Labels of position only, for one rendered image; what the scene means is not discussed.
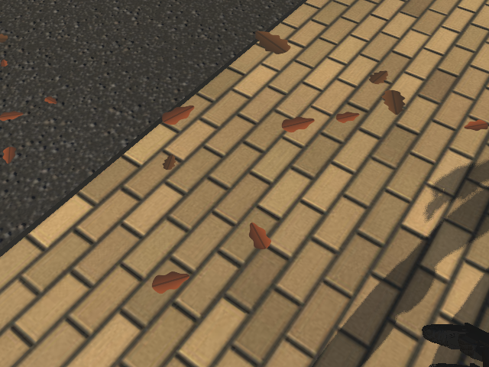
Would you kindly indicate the right robot hand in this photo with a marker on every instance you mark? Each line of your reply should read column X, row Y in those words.
column 471, row 340

